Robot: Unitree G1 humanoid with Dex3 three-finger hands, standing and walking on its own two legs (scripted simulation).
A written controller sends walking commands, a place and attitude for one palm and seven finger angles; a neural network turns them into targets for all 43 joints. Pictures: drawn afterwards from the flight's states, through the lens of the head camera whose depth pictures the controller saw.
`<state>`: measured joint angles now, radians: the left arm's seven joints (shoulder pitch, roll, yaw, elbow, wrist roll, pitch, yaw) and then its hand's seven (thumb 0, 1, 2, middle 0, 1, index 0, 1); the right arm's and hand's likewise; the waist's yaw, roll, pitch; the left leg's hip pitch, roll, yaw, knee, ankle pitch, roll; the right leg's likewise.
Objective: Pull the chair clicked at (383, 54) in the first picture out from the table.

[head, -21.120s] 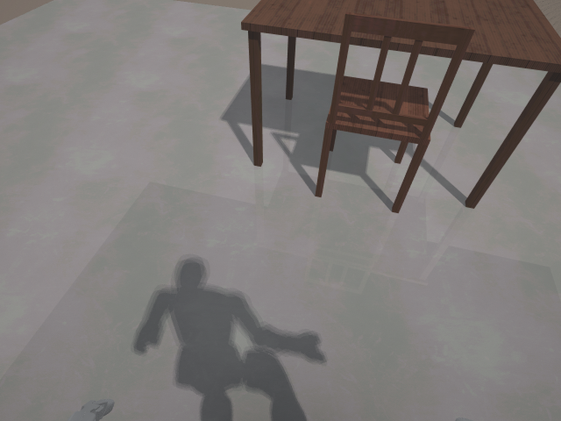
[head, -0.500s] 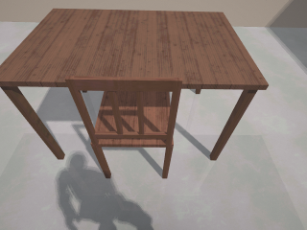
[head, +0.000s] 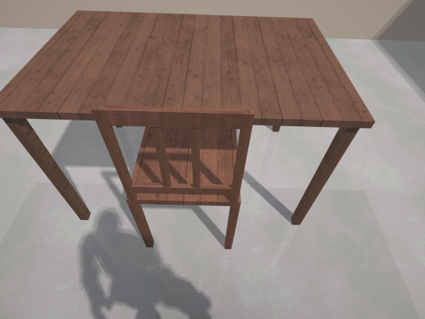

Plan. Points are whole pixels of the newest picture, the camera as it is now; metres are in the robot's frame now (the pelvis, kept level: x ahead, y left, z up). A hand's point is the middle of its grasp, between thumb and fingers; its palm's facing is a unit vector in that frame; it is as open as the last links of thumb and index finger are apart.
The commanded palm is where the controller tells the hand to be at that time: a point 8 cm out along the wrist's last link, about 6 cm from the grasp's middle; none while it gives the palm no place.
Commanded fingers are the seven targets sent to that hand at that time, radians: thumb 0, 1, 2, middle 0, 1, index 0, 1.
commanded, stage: shuffle to correct the standing spot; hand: left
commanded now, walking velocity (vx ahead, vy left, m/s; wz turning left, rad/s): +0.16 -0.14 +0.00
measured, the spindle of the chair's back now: (162, 159) +0.55 +0.19 -0.11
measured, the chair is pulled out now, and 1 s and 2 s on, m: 0.00 0.00 0.00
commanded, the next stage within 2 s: come to a stop and stand still in 0.80 s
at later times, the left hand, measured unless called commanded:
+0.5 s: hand out of the picture -0.03 +0.11 -0.18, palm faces +0.10 -0.98 -0.16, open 7.4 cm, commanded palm none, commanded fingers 0.00 0.90 0.90 -0.20 -0.30 -0.20 -0.30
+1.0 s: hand (185, 314) +0.17 +0.07 -0.18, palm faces +0.02 -0.97 -0.24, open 7.3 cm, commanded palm none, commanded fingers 0.00 0.90 0.90 -0.20 -0.30 -0.20 -0.30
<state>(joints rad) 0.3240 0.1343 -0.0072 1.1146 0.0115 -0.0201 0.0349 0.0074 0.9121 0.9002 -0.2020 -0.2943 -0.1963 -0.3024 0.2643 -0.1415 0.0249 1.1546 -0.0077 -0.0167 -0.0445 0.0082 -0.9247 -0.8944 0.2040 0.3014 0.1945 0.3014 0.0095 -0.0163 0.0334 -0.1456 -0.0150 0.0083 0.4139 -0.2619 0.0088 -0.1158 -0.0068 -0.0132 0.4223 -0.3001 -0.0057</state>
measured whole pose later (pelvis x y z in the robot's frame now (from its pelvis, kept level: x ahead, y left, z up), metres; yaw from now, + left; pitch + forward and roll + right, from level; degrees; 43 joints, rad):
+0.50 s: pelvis +0.06 -0.04 -0.01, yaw +1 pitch +0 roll +1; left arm 0.43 0.12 0.03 1.11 0.04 -0.03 0.04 0.00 0.91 0.90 -0.20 -0.29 -0.20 -0.30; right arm 0.24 -0.14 -0.02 1.13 -0.02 0.00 -0.04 0.01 -0.91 -0.89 0.20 0.30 0.19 0.30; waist 0.04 -0.04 0.07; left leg -0.43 0.02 0.09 0.93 -0.53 0.02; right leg -0.05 0.05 -0.05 0.47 -0.42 -0.08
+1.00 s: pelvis +0.13 -0.12 -0.02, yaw +0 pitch +0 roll +0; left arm 0.26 0.18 0.05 1.00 0.03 -0.01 0.00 0.01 0.92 0.90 -0.20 -0.29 -0.19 -0.30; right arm 0.26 -0.19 -0.05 1.04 -0.03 0.02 -0.03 0.00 -0.92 -0.89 0.21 0.30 0.20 0.30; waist -0.02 0.03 0.04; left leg -0.32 0.09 0.03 0.69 -0.43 -0.03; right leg -0.34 -0.04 -0.05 0.61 -0.25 0.00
